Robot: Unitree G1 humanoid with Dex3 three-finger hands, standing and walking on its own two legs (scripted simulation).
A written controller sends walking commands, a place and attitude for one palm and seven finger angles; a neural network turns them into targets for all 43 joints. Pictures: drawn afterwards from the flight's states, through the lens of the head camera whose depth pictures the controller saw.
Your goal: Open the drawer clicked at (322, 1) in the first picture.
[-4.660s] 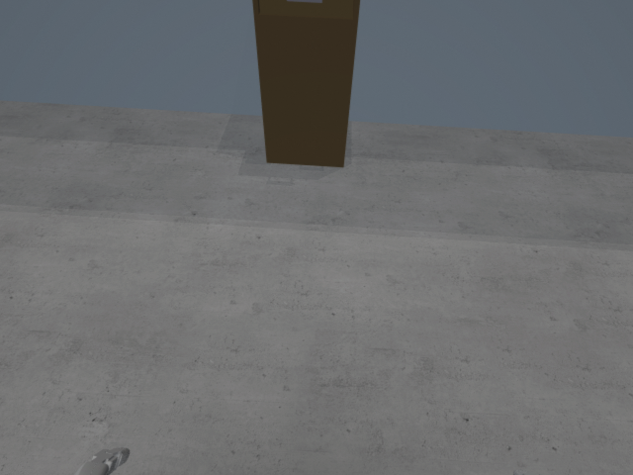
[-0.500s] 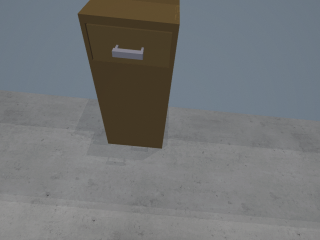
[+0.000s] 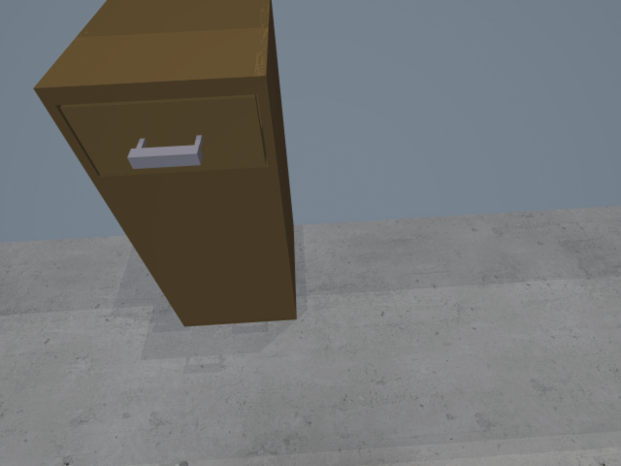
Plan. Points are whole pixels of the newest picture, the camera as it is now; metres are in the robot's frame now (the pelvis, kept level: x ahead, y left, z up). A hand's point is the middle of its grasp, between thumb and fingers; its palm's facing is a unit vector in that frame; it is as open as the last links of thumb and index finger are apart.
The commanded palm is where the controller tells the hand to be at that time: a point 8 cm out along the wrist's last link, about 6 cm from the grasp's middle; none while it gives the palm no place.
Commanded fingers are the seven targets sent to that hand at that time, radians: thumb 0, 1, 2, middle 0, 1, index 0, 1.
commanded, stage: take the last steps up to it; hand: left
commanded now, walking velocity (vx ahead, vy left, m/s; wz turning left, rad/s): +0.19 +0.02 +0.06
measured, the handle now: (168, 149) +0.66 +0.28 +0.03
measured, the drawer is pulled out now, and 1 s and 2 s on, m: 0.00 0.00 0.00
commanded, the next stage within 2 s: come to a stop and stand still in 0.14 s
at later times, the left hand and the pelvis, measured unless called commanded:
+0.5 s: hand out of the picture +0.05 +0.16 -0.18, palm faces +0.13 -0.98 -0.14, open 7.4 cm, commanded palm none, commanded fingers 0.00 0.90 0.90 -0.20 -0.30 -0.20 -0.30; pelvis +0.10 +0.01 +0.01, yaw +1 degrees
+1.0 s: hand out of the picture +0.06 +0.13 -0.14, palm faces +0.05 -0.97 -0.25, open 7.4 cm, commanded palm none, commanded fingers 0.00 0.90 0.90 -0.20 -0.30 -0.20 -0.30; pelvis +0.04 -0.05 +0.02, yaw +0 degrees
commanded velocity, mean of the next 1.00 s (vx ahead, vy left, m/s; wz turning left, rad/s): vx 0.01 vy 0.03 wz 0.01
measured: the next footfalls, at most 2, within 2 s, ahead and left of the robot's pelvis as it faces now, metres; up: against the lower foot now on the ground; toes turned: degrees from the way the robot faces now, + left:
left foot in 0.40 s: +0.18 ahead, +0.13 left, +0.00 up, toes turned +7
right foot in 0.82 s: +0.07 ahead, -0.14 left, +0.00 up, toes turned -4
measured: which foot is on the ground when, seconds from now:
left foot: down 0.00-0.00, up 0.02-0.38, down 0.40-0.82, up 0.84-1.00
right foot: down 0.00-0.48, up 0.50-0.80, down 0.82-1.00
